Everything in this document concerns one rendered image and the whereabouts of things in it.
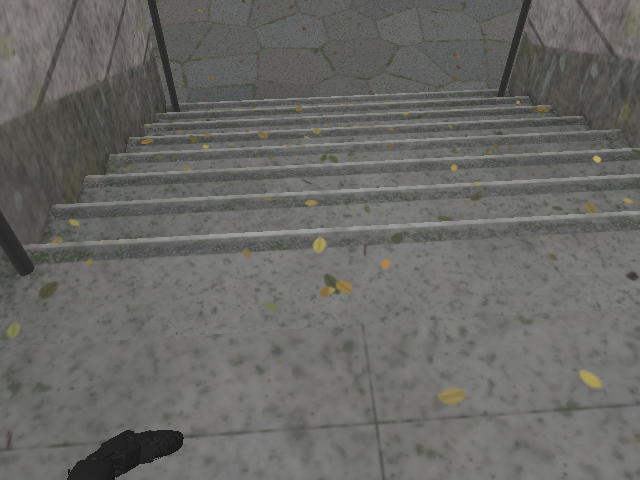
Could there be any left robot hand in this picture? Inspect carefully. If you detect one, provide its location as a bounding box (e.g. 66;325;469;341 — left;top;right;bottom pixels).
67;430;184;480

